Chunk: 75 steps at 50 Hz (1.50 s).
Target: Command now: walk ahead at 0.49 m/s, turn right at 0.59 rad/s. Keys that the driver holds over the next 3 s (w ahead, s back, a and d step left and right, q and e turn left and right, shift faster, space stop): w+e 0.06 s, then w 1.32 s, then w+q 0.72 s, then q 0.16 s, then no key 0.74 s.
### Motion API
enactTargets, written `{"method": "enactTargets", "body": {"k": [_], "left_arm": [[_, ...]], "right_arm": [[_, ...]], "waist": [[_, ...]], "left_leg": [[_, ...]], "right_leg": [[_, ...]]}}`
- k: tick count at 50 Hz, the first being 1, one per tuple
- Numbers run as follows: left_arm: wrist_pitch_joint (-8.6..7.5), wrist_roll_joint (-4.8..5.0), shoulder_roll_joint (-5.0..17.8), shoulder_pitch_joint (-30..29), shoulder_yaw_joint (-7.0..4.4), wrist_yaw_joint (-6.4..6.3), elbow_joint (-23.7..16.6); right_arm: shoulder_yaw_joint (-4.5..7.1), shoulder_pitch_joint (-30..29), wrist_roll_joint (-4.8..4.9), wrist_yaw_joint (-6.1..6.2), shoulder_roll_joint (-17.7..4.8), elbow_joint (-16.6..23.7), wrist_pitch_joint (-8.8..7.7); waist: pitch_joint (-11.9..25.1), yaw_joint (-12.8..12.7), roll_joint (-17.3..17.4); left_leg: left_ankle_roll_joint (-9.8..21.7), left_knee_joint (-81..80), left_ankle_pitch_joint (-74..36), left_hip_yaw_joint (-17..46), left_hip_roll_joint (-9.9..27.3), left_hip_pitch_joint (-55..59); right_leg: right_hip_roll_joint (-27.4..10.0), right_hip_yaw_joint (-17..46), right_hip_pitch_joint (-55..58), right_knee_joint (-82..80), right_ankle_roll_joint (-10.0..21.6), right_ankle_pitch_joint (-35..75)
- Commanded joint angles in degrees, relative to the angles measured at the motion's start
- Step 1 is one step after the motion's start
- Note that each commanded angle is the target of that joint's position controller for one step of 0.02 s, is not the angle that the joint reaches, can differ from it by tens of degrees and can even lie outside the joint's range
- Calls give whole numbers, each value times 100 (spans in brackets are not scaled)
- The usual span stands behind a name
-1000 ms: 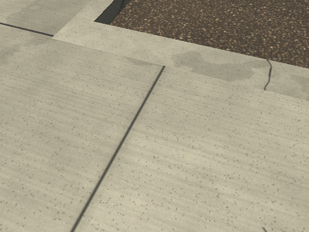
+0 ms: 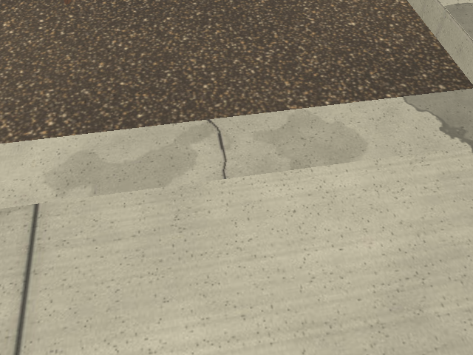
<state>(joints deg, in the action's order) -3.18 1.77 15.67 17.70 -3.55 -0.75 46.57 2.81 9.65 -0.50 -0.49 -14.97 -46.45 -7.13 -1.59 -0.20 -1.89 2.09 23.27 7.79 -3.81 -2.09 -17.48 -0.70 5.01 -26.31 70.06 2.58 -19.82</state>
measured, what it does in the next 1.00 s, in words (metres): walks ahead: right foot, then left foot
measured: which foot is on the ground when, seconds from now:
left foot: down 0.00-0.38, up 0.40-0.90, down 0.92-1.00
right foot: up 0.00-0.34, down 0.36-0.94, up 0.96-1.00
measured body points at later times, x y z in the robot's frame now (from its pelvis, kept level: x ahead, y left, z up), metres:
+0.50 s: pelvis +0.27 -0.09 +0.00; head +0.29 -0.10 +0.45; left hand +0.44 +0.15 -0.10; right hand +0.29 -0.37 -0.14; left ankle +0.20 +0.09 -0.64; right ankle +0.30 -0.17 -0.74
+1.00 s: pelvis +0.55 -0.07 -0.01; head +0.59 -0.06 +0.44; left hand +0.60 +0.20 -0.15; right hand +0.68 -0.34 -0.11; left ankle +0.65 +0.01 -0.74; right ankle +0.36 -0.19 -0.65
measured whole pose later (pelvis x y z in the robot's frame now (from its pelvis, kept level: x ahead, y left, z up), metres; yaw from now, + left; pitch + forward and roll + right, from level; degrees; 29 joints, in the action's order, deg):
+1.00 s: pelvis +0.55 -0.07 -0.01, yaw -8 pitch +2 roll -1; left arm -4.4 1.5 15.5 20.9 -2.9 -0.1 50.9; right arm 2.5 5.8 0.4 -2.5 -14.9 -46.3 -5.7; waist -1.6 -1.2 -0.8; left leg 3.5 32.6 8.9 -3.2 -0.6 -26.4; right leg -0.1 3.0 -14.6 61.6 1.8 -26.5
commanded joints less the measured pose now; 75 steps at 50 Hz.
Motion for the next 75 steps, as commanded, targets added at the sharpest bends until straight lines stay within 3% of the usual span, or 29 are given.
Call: {"method": "enactTargets", "body": {"k": [1,10,15,18,19,20,21,22,23,25,29,35,41,43,45,46,47,48,49,51,52,55,60,61,64,69,73,74,75], "left_arm": [[32,21,162,185,-68,33,-457],[-91,-90,42,-1290,90,218,-1071],[-119,-55,246,-1795,66,335,-1413],[-116,-113,903,148,-298,257,-875],[-76,-207,1594,1022,-465,165,-764],[-86,-135,1548,1110,-413,175,-737],[-124,-152,1107,852,-270,209,-751],[-140,-148,875,428,-199,217,-800],[-156,-145,673,6,-138,246,-828],[-218,-181,427,-388,-83,277,-851],[-348,-184,590,-186,-145,219,-593],[-263,-135,755,306,-172,70,-238],[-148,-64,866,673,-218,18,143],[-98,-58,938,563,-241,-1,181],[-29,-87,938,365,-218,-15,167],[-21,-157,752,416,-125,-32,79],[-134,-173,11,1231,96,52,29],[-273,-87,291,1026,52,75,125],[-343,80,752,457,-80,99,-46],[-333,-29,701,-162,-85,36,-201],[-264,-85,636,-50,-114,11,-181],[-96,-102,372,190,-95,-19,-80],[-103,-161,246,-730,-65,-4,-334],[-90,-933,-200,-380,230,310,-100],[-35,-714,96,-1197,165,458,-348],[-25,-571,192,-1893,238,385,-653],[-122,-464,490,-1693,135,326,-669],[-195,-367,750,-961,32,297,-450],[-218,-426,966,194,26,297,-129]], "right_arm": [[134,146,5,-21,-485,134,-96],[220,635,127,-23,-935,-214,12],[248,1049,248,-18,-1164,-482,206],[153,936,194,39,-1028,-461,286],[-26,1233,47,16,-528,-227,201],[-109,1439,98,-34,-330,-288,40],[53,990,299,-72,-874,-193,-43],[48,574,353,-72,-859,-46,-63],[46,426,251,-37,-776,-47,-34],[83,631,153,-23,-667,-125,128],[75,409,87,26,-472,-50,308],[2,-735,93,-64,-283,264,222],[-19,-1410,145,-249,-372,600,128],[22,-1182,139,-284,-495,577,98],[208,-14,113,-231,-810,241,92],[335,1024,75,-170,-1172,-1,103],[472,1644,14,-157,-1727,-127,133],[335,1733,89,-170,-1251,-157,144],[250,1233,128,-164,-1003,-98,136],[138,372,71,-170,-655,64,145],[96,208,6,-182,-518,82,109],[117,266,10,-171,-569,-43,32],[163,712,61,-14,-772,-256,96],[-54,1233,-563,-171,-78,-357,-82],[-17,1501,-429,-385,-419,-501,-103],[-45,1640,-380,-394,-588,-686,-3],[59,1367,-311,-362,-857,-683,95],[83,1405,-387,-371,-848,-687,80],[-104,2176,-466,-334,-137,-662,19]], "waist": [[235,-14,589],[-125,334,372],[-224,347,621],[982,-704,548],[1859,-783,-641],[2558,-604,-1265],[1919,-645,-732],[1230,-497,-562],[816,-282,-161],[567,78,-290],[237,177,-94],[-120,-209,-139],[-337,-357,-199],[-169,-181,-292],[556,442,-295],[1348,813,48],[2254,550,1538],[2567,716,1559],[1556,649,1209],[545,297,489],[422,80,648],[317,-111,689],[78,109,496],[86,201,561],[-193,384,542],[-341,416,583],[-87,-42,533],[505,-303,394],[2034,-364,-475]], "left_leg": [[959,-1457,-338,1431,1637,873],[924,-1569,-1116,119,1473,1101],[762,-1108,-1457,222,1874,1924],[321,1400,-3116,-349,1370,1155],[-48,3736,-910,-521,750,-955],[-138,5092,2437,413,90,-2150],[-32,5510,2249,834,443,-2731],[47,5345,1755,700,709,-2831],[32,4955,1301,655,930,-2593],[-15,4448,782,730,1152,-1896],[-194,3714,53,697,1131,-2126],[-222,1660,-1449,491,876,-2231],[57,797,-903,450,689,-2319],[212,663,-498,327,545,-1832],[461,522,-424,-39,131,-130],[756,757,-667,633,751,1613],[1753,410,329,3377,2250,3962],[1787,-556,1135,4745,2431,4116],[1433,-660,1418,3892,2252,3357],[1164,-957,606,2580,1841,1555],[1075,-1120,208,2187,1630,1028],[1165,-1461,-593,1526,1424,546],[1062,-1581,-1317,946,1309,907],[1335,-1530,-721,884,1337,1109],[1380,-1498,-491,944,1462,1330],[1236,-1477,-995,918,1741,2244],[882,-731,-2746,819,1544,1945],[539,156,-3176,562,1119,1450],[150,1893,-1631,347,426,110]], "right_leg": [[-683,173,-1006,-30,-27,359],[-541,-357,-1131,-2737,-60,2111],[-316,-650,-915,-3568,188,1206],[57,-800,2134,-3944,612,1500],[-1490,1490,4359,-3968,1332,1359],[-2318,3811,4957,-5071,1913,882],[-2134,3267,4483,-5197,1628,802],[-1891,2313,3665,-5210,1416,1179],[-1611,1660,2846,-5354,1272,1620],[-1272,1008,1930,-5769,1141,1873],[-1180,441,1683,-6188,1239,2489],[-1008,-99,1999,-6323,968,2127],[-1415,-19,2932,-5882,854,2251],[-1464,-26,3112,-5552,739,2978],[-1089,-337,2930,-4175,520,4718],[-783,-562,1944,-2646,316,3868],[226,-624,-524,-255,-150,786],[383,266,-1286,529,-96,-1252],[14,255,-1829,806,6,-937],[-535,-42,-1514,178,45,40],[-722,6,-1102,-135,45,328],[-794,-96,-790,-562,-80,687],[-785,-212,-1378,-2122,-278,2016],[-599,-373,-1483,-2198,-295,2471],[-522,-374,-1690,-2924,-168,2626],[-316,-420,-1481,-3880,116,2236],[87,-826,306,-4218,437,2087],[95,-786,1741,-3847,650,2400],[-891,119,4446,-3346,1524,3503]]}}
Next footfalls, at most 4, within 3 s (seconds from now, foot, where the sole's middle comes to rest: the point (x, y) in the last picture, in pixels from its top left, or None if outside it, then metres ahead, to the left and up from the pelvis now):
0.36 right None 0.34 -0.18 -0.77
0.92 left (244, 280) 0.69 0.01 -0.77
1.48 right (328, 201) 0.99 -0.28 -0.77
2.08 left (251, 140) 1.27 -0.02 -0.77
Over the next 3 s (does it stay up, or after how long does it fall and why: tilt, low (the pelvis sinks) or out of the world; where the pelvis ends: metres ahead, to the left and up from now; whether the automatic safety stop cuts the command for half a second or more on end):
stays up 1.47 -0.10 -0.16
